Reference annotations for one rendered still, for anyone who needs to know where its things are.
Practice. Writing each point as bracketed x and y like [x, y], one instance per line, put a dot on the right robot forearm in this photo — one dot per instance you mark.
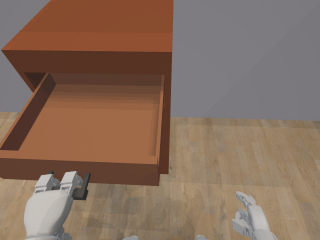
[263, 234]

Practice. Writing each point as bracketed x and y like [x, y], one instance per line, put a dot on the robot right hand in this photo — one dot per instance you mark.
[246, 222]

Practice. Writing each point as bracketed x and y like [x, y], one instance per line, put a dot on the handle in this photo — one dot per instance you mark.
[78, 193]

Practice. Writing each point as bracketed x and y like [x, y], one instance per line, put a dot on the cabinet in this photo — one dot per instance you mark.
[132, 37]

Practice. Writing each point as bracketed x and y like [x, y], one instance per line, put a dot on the drawer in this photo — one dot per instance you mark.
[108, 125]

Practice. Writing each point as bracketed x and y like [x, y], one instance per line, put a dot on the robot left hand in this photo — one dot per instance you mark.
[47, 210]

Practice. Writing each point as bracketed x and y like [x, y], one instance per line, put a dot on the right robot shin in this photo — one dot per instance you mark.
[200, 236]

